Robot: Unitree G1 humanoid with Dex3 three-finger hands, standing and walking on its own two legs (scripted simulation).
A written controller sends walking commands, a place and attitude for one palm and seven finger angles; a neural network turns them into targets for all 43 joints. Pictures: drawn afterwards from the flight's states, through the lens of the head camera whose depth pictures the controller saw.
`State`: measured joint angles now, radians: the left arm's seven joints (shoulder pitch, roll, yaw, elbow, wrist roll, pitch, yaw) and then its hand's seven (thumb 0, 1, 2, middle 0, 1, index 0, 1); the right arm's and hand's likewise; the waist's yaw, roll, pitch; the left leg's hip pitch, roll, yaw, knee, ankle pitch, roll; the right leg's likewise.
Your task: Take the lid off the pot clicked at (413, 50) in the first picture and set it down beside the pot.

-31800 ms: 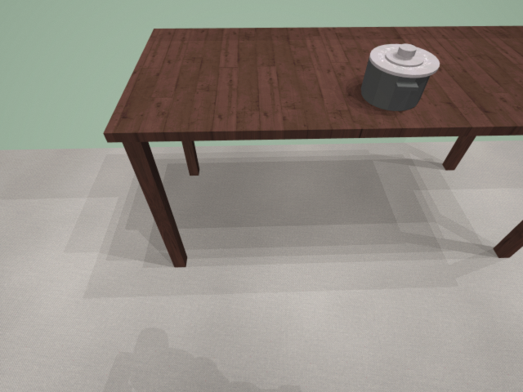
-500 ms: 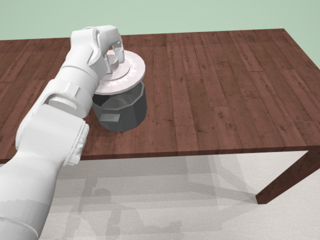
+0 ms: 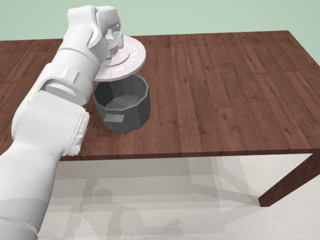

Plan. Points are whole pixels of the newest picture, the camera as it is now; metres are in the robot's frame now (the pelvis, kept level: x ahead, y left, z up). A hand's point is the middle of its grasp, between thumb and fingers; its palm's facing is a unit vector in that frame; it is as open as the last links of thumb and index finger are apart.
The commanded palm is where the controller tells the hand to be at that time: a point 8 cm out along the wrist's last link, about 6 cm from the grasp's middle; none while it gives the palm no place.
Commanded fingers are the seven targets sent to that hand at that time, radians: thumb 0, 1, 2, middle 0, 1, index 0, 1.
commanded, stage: lift the lid straight up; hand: left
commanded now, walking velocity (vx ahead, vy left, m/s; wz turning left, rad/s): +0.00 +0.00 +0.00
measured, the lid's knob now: (108, 47) +0.53 +0.09 +0.22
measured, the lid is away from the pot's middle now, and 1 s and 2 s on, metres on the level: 0.01 0.07 0.19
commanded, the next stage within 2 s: move the lid sideways beside the pot in 0.36 s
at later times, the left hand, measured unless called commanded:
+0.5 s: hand (101, 41) +0.49 +0.09 +0.25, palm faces -0.30 -0.07 -0.95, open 7.7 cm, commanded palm +0.50 +0.09 +0.32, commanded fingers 0.00 0.58 1.04 -0.72 -1.18 -0.82 -1.13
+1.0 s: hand (72, 42) +0.49 +0.15 +0.25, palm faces -0.28 -0.07 -0.96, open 7.7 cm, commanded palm +0.49 +0.15 +0.32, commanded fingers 0.00 0.58 1.04 -0.72 -1.18 -0.82 -1.13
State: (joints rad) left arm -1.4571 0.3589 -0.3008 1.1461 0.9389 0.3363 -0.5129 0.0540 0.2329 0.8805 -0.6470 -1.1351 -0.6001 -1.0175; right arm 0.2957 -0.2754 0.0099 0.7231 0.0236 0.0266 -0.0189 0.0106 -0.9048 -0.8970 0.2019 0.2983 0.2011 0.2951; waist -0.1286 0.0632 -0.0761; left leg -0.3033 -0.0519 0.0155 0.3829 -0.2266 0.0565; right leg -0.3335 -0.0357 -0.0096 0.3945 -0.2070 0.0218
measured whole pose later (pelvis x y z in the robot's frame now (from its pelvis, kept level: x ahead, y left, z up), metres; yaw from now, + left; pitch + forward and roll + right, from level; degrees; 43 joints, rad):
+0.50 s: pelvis +0.00 +0.00 +0.00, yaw +1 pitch +9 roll +0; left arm -1.50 0.36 -0.32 1.15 0.94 0.34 -0.53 0.05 0.23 0.89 -0.65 -1.13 -0.60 -1.01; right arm 0.29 -0.28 0.01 0.73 0.02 0.03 -0.02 0.01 -0.90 -0.90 0.20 0.30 0.20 0.30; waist -0.13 0.06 -0.07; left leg -0.31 -0.06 0.01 0.38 -0.22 0.06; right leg -0.33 -0.04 -0.02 0.38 -0.20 0.02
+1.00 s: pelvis +0.00 +0.00 +0.00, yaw +0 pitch +8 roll +0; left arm -1.41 0.52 -0.28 1.07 0.97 0.27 -0.55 0.05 0.23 0.89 -0.65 -1.13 -0.60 -1.01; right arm 0.28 -0.29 0.00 0.70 0.04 0.10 -0.02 0.01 -0.90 -0.90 0.20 0.30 0.20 0.30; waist -0.12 0.05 -0.07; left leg -0.30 -0.04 0.00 0.38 -0.23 0.05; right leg -0.31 -0.02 -0.02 0.36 -0.19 0.02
